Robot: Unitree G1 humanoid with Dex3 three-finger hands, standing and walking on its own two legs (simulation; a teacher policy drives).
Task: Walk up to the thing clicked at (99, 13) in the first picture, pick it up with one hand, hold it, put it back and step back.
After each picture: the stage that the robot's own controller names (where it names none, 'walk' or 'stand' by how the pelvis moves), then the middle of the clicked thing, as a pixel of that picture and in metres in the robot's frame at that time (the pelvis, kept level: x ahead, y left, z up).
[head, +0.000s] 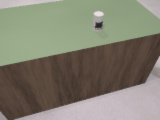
stand; (98, 21) +0.94 -0.10 -0.08
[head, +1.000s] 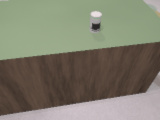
walk; (95, 22) +0.86 -0.05 -0.06
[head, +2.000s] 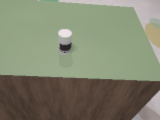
walk; (64, 42) +0.63 +0.12 -0.04
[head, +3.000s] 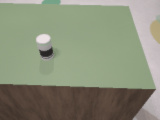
stand; (45, 47) +0.59 +0.20 -0.04
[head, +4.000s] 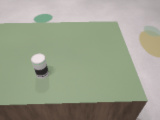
stand; (40, 66) +0.55 +0.22 -0.08
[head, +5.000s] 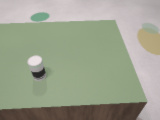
stand; (37, 68) +0.53 +0.23 -0.08
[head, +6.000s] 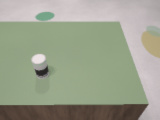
stand; (40, 66) +0.55 +0.22 -0.09
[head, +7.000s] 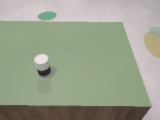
stand; (43, 67) +0.54 +0.20 -0.09
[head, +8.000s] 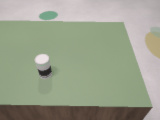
stand; (43, 66) +0.54 +0.20 -0.09
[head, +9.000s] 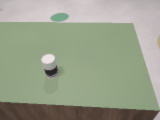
rise first; (50, 66) +0.55 +0.20 -0.08
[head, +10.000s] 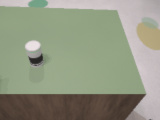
go down; (35, 54) +0.58 +0.19 -0.05
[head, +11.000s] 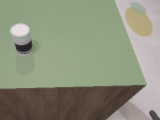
go down; (22, 40) +0.56 +0.19 -0.01
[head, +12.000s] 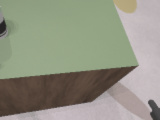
close in; out of the picture +0.56 +0.21 +0.02
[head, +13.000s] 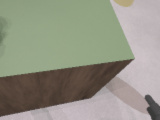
close; out of the picture +0.58 +0.21 +0.04
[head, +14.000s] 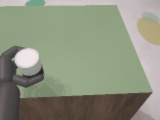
lift; (31, 68) +0.39 +0.16 +0.10
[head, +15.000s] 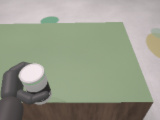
lift; (37, 84) +0.31 +0.15 +0.12
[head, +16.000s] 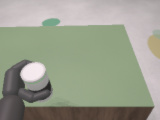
hold; (38, 83) +0.32 +0.14 +0.12
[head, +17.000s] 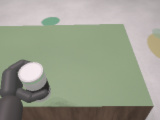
hold; (36, 83) +0.32 +0.15 +0.12
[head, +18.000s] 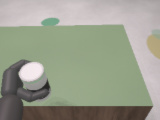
crouch; (36, 82) +0.32 +0.15 +0.12
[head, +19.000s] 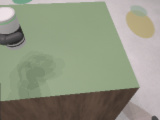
crouch; (9, 29) +0.49 +0.18 +0.15
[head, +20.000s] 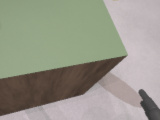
lower; out of the picture +0.55 +0.20 +0.04
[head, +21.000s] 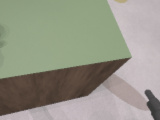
lower; out of the picture +0.54 +0.20 +0.03
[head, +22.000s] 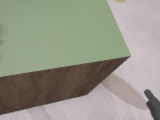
lower; out of the picture +0.54 +0.20 +0.04
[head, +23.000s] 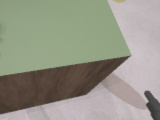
lower; out of the picture +0.54 +0.21 +0.04
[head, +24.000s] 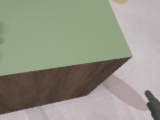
loosen; out of the picture +0.54 +0.21 +0.04
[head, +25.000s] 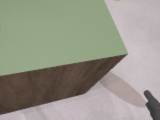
withdraw; out of the picture +0.55 +0.21 +0.04
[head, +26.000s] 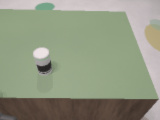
sink last; (43, 61) +0.52 +0.18 -0.03
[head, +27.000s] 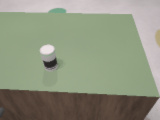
stand; (49, 58) +0.55 +0.19 -0.03
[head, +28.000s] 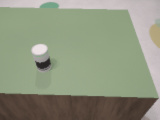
stand; (42, 58) +0.53 +0.20 -0.02
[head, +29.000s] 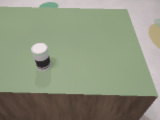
stand; (41, 57) +0.53 +0.20 -0.01
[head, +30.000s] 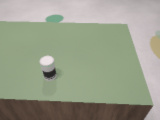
stand; (48, 68) +0.54 +0.19 -0.08
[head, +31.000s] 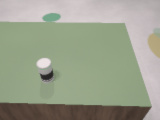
stand; (45, 70) +0.53 +0.19 -0.08
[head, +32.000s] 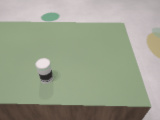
stand; (44, 71) +0.52 +0.20 -0.08
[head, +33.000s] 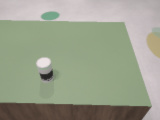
walk; (45, 70) +0.52 +0.19 -0.09
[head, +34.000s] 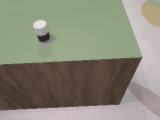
walk; (42, 33) +0.68 +0.22 -0.06
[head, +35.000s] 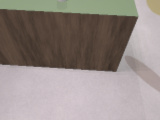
walk; out of the picture +1.04 +0.15 -0.05
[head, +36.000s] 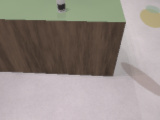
stand; (60, 4) +1.17 +0.19 -0.06
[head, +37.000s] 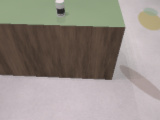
stand; (60, 8) +1.14 +0.17 -0.08
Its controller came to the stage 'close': yes
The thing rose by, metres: 0.22
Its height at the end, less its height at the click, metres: +0.00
